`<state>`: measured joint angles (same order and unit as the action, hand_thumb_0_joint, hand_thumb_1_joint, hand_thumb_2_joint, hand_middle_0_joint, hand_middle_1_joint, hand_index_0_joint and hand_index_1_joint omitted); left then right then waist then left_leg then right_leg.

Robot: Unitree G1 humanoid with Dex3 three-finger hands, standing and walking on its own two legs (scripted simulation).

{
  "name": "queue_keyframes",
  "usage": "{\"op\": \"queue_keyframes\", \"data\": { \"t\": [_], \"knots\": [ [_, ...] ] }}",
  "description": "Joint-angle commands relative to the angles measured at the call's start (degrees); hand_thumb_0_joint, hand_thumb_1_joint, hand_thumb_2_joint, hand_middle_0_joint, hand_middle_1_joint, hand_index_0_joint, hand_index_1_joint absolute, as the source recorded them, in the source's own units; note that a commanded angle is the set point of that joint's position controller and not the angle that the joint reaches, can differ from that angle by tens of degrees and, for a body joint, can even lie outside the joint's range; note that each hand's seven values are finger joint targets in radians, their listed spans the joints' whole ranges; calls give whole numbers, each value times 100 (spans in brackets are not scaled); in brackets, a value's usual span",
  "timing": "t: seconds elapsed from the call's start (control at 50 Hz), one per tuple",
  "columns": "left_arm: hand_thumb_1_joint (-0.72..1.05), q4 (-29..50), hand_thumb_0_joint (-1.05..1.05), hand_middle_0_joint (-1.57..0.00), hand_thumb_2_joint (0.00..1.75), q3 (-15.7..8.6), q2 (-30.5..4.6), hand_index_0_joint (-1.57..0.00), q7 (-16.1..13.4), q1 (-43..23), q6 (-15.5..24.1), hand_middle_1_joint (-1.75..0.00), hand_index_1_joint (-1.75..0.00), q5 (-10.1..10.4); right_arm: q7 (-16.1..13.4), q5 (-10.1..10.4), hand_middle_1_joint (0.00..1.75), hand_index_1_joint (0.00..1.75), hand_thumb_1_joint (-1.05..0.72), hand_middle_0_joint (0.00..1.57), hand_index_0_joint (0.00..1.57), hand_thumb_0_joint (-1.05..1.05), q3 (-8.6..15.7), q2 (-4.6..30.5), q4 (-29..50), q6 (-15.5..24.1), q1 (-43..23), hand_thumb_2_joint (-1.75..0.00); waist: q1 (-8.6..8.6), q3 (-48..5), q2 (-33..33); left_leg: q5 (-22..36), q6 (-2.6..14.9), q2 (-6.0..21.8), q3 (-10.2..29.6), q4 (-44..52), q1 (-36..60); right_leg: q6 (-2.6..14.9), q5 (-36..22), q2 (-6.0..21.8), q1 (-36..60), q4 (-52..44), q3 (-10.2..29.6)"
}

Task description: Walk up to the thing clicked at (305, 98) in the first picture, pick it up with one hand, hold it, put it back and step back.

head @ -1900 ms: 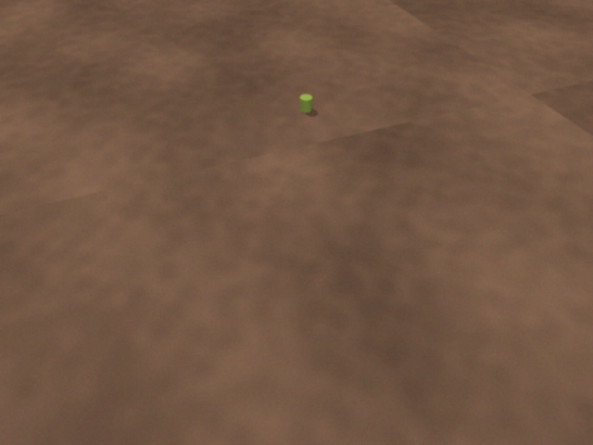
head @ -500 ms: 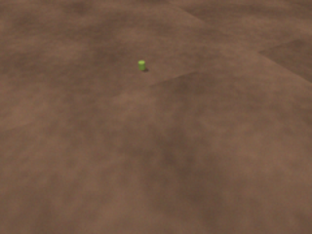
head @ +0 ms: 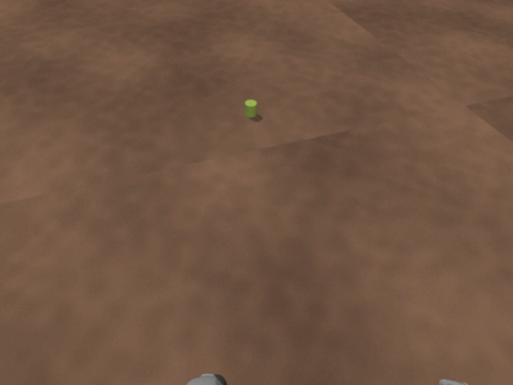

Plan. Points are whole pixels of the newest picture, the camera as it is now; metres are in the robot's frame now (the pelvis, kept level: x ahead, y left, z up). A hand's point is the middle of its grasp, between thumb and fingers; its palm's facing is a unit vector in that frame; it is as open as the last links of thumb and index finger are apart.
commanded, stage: walk up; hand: left
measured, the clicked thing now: (250, 108) +1.79 +0.20 -0.72
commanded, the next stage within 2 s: none
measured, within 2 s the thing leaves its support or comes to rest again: neither
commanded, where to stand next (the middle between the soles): +1.39 -0.02 m, yaw -4 degrees
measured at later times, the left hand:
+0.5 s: hand (171, 235) +0.42 +0.23 -0.11, palm faces -0.05 -0.90 -0.43, open 7.3 cm
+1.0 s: hand (177, 183) +0.60 +0.27 -0.15, palm faces -0.08 -0.93 -0.35, open 7.3 cm
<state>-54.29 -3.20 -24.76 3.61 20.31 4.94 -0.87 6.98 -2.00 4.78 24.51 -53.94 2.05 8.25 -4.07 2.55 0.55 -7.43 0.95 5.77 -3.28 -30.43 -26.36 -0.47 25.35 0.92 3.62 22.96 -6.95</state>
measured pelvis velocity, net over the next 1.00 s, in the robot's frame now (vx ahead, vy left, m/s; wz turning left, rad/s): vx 0.56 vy -0.01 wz -0.06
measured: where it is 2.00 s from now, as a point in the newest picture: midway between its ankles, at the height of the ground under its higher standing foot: (280, 209)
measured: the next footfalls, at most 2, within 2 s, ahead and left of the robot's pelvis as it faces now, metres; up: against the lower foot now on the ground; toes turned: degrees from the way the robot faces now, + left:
right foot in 0.42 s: +0.41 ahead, -0.17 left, +0.00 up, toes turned -9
left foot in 0.84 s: +0.66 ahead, +0.09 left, +0.00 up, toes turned +4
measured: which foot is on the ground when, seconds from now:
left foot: down 0.00-0.44, up 0.46-0.82, down 0.84-1.00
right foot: down 0.00-0.04, up 0.06-0.40, down 0.42-0.86, up 0.88-1.00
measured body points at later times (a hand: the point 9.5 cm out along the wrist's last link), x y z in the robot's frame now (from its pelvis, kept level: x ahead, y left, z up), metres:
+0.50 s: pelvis +0.29 -0.05 -0.01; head +0.30 -0.08 +0.44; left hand +0.42 +0.28 -0.08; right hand +0.32 -0.38 -0.14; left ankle +0.18 +0.12 -0.66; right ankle +0.37 -0.17 -0.72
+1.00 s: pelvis +0.56 -0.01 +0.00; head +0.58 +0.02 +0.45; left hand +0.61 +0.32 -0.12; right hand +0.66 -0.33 -0.08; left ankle +0.62 +0.09 -0.72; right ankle +0.50 -0.15 -0.65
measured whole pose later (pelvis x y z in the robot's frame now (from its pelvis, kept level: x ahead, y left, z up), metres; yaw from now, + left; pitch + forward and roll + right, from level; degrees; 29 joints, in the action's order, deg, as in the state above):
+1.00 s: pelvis +0.56 -0.01 +0.00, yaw -3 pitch -2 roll +0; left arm -54.2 -2.1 -26.0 2.1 17.5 4.0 0.2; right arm 4.2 0.0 3.6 22.9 -49.3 4.9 10.9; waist -1.2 4.5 -3.4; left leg -12.5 2.7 1.7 -7.4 -33.1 -18.5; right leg 2.6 20.7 3.0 -22.8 64.4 1.7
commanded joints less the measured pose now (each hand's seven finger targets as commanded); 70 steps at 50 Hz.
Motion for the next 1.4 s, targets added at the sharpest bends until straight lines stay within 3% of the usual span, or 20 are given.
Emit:
{"op": "queue_keyframes", "data": {
  "t": [0.0,0.02,0.06,0.14,0.3,0.38,0.42,0.46,0.54,0.74,0.8,0.82,0.84,0.86,0.96,1.12,1.26,1.28,1.32,1.38],
  "knots": [
    [90,735,0,-20,90,-102,-830,-20,-159,61,58,-30,-30,161,-348,-168,30,30,-90,20,20,0,696,1928,182,323,1833,-90,1244,-1633,1808,-2075,998,1156,2240,668,4640,363,-1308,107,-3571,4080,-2],
    [90,737,0,-20,90,-184,-1166,-20,-212,-14,89,-30,-30,197,-377,37,30,30,-90,20,20,0,762,2249,326,346,1801,-90,1253,-1752,1567,-2411,1596,2021,4301,1535,4797,363,481,-472,-4540,4716,808],
    [90,689,0,-20,90,-152,-1407,-20,-199,-587,155,-30,-30,187,-426,222,30,30,-90,20,20,0,624,1864,466,330,1202,-90,1003,-953,375,-1539,1357,1700,2707,1410,3683,414,-248,210,-4541,4895,1517],
    [90,379,0,-20,90,-192,-1140,-20,0,-81,43,-30,-30,140,-425,222,30,30,-90,20,20,0,329,1366,759,427,329,-90,386,-111,590,-755,1134,1127,846,1772,1548,103,-678,681,-3453,3534,1038],
    [90,488,0,-20,90,-341,-1095,-20,224,-864,24,-30,-30,21,-333,170,30,30,-90,20,20,0,327,1514,802,494,216,-90,354,-34,672,-1419,948,887,191,1611,1178,134,-2071,549,-2457,1397,321],
    [90,130,0,-20,90,-552,-1431,-20,80,319,103,-30,-30,5,-383,146,30,30,-90,20,20,0,165,1138,764,428,447,-90,-386,-672,-685,47,511,235,-445,-1444,344,434,-1113,190,-119,938,297],
    [90,286,0,-20,90,-699,-2343,-20,-79,818,175,-30,-30,60,-419,217,30,30,-90,20,20,0,73,972,876,394,751,-90,-406,-829,-1872,-2291,113,-718,-11,-4030,-1511,1212,560,2487,628,-1092,4706],
    [90,482,0,-20,90,-597,-2067,-20,-137,73,177,-30,-30,171,-479,253,30,30,-90,20,20,0,157,1352,662,340,391,-90,-170,-367,-744,-1455,143,-114,866,-4309,-1427,1307,-28,2232,-230,-943,3807],
    [90,608,0,-20,90,-411,-1520,-20,-163,-524,227,-30,-30,132,-335,193,30,30,-90,20,20,0,170,1198,338,229,890,-90,351,-115,-968,-806,27,146,602,-3079,-607,1149,-1027,1453,-1373,-984,1784],
    [90,716,0,-20,90,-452,-1643,-20,-131,-413,237,-30,-30,48,-97,123,30,30,-90,20,20,0,241,949,692,256,-200,-90,176,-28,-619,188,20,-21,-51,-409,441,1091,-1166,1413,-1510,-765,808],
    [90,721,0,-20,90,-385,-1558,-20,-156,-527,181,-30,-30,8,-164,96,30,30,-90,20,20,0,371,1151,426,275,738,-90,765,-383,-92,-184,227,-283,-192,-136,2017,873,-2177,1201,-1930,741,516],
    [90,716,0,-20,90,-251,-1223,-20,-177,-274,148,-30,-30,18,-249,20,30,30,-90,20,20,0,495,1466,193,314,1505,-90,1077,-818,711,-944,494,-126,267,69,3197,687,-2241,797,-2663,2456,192],
    [90,815,0,-20,90,-82,-671,-20,-167,-2,131,-30,-30,105,-352,-40,30,30,-90,20,20,0,645,2011,249,353,1963,-90,1145,-1137,2162,-1930,896,1386,2793,776,4076,340,-8,-21,-4072,4231,189],
    [90,735,0,-20,90,-185,-1221,-20,-254,-27,105,-30,-30,132,-376,191,30,30,-90,20,20,0,669,2210,472,361,1657,-90,1075,-1159,1326,-2676,1364,2021,4334,1730,3602,408,502,-155,-4353,4690,892],
    [90,284,0,-20,90,-204,-1292,-20,-150,147,41,-30,-30,147,-448,264,30,30,-90,20,20,0,278,1349,693,398,622,-90,444,-147,630,-694,1055,1169,1435,1682,1753,224,-689,612,-3659,3972,1114],
    [90,562,0,-20,90,-244,-1060,-20,94,-873,-56,-30,-30,24,-400,198,30,30,-90,20,20,0,298,1487,754,473,767,-90,584,206,578,-1157,1148,939,763,2028,1773,69,-1636,712,-3680,1962,579],
    [90,434,0,-20,90,-336,-1003,-20,12,-656,46,-30,-30,22,-468,202,30,30,-90,20,20,0,279,1431,823,339,836,-90,244,-343,205,1082,742,650,48,117,1727,323,-1833,65,-1524,598,62],
    [90,291,0,-20,90,-423,-1192,-20,-57,-139,94,-30,-30,21,-464,198,30,30,-90,20,20,0,163,1166,845,335,966,-90,-10,-709,-314,1117,585,297,-243,-976,1348,450,-1554,59,-558,444,178],
    [90,345,0,-20,90,-639,-2059,-20,-180,509,133,-30,-30,51,-486,242,30,30,-90,20,20,0,25,908,951,313,1268,-90,-233,-981,-1628,-2200,185,-764,-153,-3451,-1159,1424,-327,2446,943,-675,4137],
    [90,561,0,-20,90,-481,-1673,-20,-235,-227,107,-30,-30,164,-516,273,30,30,-90,20,20,0,118,1225,710,258,899,-90,11,-357,-609,-1588,185,-125,740,-3784,-1064,1577,-986,2031,-342,-658,2878]
  ]
}}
